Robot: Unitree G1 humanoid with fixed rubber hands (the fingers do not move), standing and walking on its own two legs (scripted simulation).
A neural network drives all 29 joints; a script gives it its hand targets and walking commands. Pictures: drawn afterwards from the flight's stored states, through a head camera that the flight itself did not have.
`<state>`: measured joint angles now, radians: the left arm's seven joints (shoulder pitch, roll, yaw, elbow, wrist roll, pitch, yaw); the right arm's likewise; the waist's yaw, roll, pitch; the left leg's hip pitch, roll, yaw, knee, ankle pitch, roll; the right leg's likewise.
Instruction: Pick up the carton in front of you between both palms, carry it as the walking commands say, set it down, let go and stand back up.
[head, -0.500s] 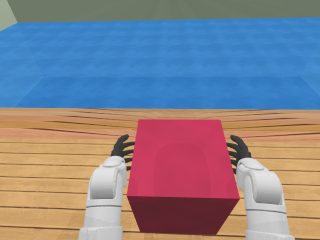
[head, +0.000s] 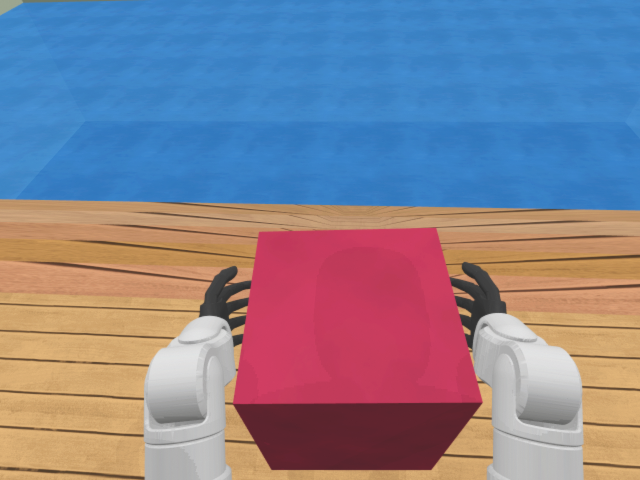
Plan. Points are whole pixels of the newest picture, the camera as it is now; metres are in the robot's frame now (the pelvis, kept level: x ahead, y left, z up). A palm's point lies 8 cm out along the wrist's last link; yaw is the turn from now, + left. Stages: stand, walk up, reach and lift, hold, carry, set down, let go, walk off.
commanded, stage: carry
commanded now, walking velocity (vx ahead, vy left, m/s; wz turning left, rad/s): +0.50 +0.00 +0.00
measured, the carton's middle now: (348, 356) +0.27 +0.01 +0.02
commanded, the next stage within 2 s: none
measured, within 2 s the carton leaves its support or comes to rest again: neither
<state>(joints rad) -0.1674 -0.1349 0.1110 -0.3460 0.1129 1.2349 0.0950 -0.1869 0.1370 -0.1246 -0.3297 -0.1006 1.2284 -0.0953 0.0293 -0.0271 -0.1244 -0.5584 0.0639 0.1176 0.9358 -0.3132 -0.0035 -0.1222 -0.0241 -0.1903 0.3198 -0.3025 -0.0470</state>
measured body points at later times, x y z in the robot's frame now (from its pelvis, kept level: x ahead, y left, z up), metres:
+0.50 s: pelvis +0.33 +0.04 +0.00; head +0.34 +0.05 +0.45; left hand +0.63 +0.17 +0.06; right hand +0.60 -0.14 +0.07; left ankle +0.27 +0.10 -0.75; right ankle +0.41 -0.11 -0.68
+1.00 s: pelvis +0.62 -0.02 -0.01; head +0.70 -0.04 +0.43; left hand +1.02 +0.13 +0.08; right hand +1.03 -0.17 +0.08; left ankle +0.69 +0.13 -0.69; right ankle +0.61 -0.06 -0.75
